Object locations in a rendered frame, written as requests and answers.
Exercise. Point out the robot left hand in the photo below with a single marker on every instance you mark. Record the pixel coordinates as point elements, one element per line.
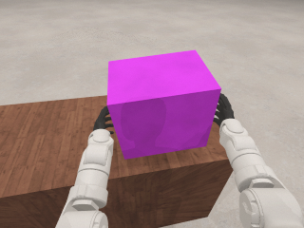
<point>100,122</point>

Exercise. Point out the left robot forearm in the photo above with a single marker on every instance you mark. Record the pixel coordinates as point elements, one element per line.
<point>89,191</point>

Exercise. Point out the carton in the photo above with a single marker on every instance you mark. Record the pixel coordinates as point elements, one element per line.
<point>161,103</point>

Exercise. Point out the left robot upper arm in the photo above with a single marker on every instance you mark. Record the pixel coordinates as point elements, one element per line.
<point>83,219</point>

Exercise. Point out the right robot forearm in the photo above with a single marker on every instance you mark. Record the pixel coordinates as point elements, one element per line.
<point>249,167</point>

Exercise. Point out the robot right hand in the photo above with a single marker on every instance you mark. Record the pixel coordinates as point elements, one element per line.
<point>224,110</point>

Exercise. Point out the right robot upper arm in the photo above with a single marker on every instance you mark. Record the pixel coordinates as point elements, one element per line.
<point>269,208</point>

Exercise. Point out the pedestal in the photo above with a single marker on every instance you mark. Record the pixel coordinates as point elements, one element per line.
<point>41,147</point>

